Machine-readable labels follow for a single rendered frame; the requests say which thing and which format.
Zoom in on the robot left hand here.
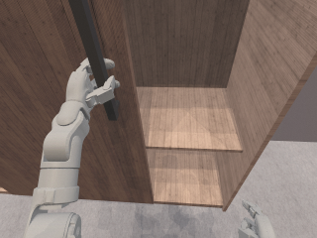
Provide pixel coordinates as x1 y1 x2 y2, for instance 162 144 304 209
65 58 120 113

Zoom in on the robot left forearm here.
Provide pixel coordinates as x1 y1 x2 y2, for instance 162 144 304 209
23 100 90 238

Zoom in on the robot right hand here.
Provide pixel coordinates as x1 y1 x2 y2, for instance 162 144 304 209
238 199 277 238

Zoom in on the handle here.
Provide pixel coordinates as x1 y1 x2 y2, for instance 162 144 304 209
68 0 120 121

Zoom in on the robot left upper arm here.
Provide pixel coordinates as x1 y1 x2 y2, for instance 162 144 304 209
25 212 82 238

